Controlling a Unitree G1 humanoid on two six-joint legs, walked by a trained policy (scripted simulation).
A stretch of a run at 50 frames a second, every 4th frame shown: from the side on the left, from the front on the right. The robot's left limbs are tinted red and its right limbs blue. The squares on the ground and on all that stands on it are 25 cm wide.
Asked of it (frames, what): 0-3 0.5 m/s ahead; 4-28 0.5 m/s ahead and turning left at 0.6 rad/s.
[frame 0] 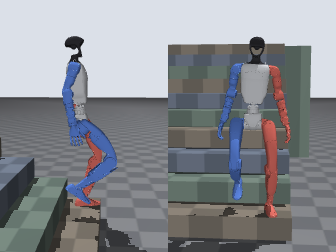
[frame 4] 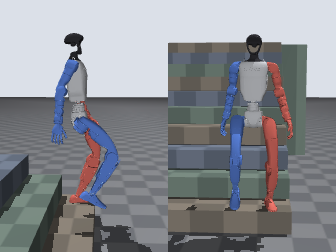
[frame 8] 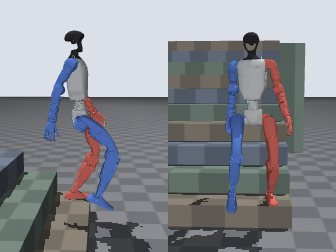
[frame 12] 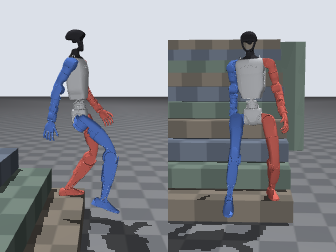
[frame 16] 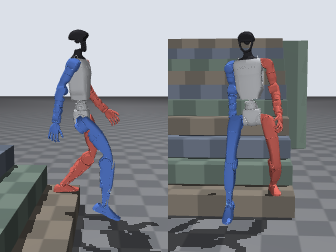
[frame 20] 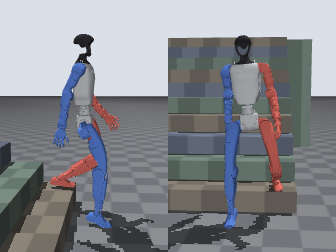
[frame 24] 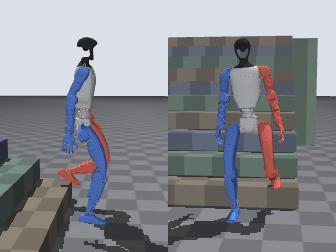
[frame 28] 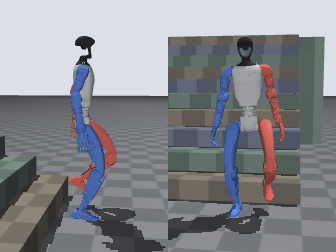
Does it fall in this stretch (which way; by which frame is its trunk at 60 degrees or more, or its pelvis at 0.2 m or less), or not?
no
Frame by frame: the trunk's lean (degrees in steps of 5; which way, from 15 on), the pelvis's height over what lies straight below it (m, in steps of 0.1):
0: 5, 0.8
4: 5, 0.8
8: 5, 0.7
12: 5, 0.7
16: 5, 0.9
20: 5, 0.8
24: 5, 0.8
28: 5, 0.8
